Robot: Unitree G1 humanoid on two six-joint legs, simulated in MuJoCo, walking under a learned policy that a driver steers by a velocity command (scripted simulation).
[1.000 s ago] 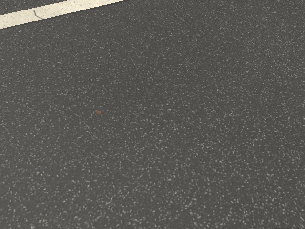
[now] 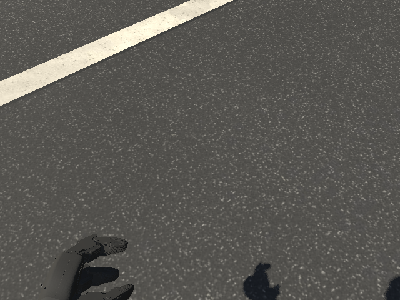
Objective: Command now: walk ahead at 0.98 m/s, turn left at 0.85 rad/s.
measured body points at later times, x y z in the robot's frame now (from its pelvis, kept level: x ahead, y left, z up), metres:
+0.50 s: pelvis +0.46 +0.01 -0.03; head +0.49 +0.04 +0.42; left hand +0.25 +0.22 -0.15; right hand +0.82 -0.04 -0.06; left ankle +0.61 +0.14 -0.70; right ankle +0.29 -0.18 -0.73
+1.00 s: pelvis +0.89 +0.20 -0.03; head +0.91 +0.22 +0.42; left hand +0.96 +0.50 -0.14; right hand +0.95 -0.06 -0.16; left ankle +0.63 +0.14 -0.70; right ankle +1.05 +0.23 -0.73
